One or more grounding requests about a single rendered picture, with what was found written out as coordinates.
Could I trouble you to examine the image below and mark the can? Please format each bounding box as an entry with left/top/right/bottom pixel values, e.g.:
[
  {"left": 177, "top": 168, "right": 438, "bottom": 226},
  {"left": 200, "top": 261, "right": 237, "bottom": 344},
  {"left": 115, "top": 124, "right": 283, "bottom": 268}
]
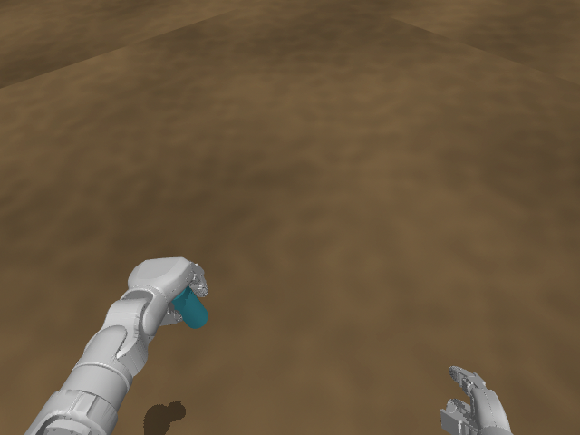
[{"left": 171, "top": 286, "right": 208, "bottom": 329}]

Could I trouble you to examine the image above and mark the left robot arm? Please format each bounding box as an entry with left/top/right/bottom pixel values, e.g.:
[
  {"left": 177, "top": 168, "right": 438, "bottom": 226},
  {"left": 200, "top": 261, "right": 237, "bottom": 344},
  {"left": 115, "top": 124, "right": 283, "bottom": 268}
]
[{"left": 24, "top": 285, "right": 168, "bottom": 435}]

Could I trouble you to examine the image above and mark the right robot hand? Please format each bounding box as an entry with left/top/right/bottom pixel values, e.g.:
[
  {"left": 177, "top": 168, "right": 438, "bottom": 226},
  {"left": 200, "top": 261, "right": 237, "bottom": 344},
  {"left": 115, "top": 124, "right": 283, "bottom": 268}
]
[{"left": 440, "top": 366, "right": 511, "bottom": 435}]

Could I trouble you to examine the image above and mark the left robot hand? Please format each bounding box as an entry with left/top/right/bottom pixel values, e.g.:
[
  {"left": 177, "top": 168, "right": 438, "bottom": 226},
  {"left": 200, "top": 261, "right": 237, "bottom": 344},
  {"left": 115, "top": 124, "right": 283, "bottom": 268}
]
[{"left": 128, "top": 257, "right": 208, "bottom": 326}]

